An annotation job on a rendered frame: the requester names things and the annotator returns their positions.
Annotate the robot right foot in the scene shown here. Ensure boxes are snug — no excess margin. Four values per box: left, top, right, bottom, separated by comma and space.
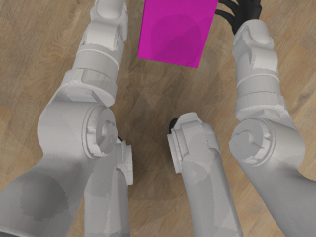
169, 118, 178, 134

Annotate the robot right hand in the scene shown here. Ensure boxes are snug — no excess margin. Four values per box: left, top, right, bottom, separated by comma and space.
215, 0, 262, 35

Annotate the robot right forearm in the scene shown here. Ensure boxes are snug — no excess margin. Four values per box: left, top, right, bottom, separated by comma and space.
232, 19, 298, 131

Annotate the robot left forearm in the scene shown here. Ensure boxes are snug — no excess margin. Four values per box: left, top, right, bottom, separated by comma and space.
37, 0, 128, 135

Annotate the carton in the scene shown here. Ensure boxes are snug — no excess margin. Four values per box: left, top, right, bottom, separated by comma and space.
137, 0, 219, 68

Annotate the robot left upper arm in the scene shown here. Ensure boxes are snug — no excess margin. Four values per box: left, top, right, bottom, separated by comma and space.
0, 100, 118, 237

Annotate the right robot thigh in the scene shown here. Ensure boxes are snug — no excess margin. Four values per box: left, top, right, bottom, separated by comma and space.
167, 119, 244, 237

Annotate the robot right upper arm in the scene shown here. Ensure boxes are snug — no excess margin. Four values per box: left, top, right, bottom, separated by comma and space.
228, 117, 316, 237

